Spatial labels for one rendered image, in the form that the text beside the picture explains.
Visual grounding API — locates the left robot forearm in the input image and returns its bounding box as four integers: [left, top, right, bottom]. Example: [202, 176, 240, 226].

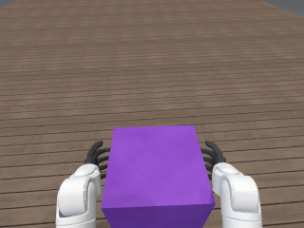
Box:
[55, 163, 102, 228]

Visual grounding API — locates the right robot forearm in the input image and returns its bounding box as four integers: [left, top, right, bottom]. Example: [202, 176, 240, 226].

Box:
[212, 162, 263, 228]

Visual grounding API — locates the robot left hand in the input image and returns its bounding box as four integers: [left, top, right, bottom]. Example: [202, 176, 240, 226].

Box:
[84, 141, 111, 180]

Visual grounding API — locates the robot right hand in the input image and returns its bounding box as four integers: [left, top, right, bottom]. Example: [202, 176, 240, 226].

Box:
[200, 141, 226, 181]

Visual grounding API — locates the carton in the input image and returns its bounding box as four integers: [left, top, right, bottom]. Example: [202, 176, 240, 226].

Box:
[101, 124, 216, 228]

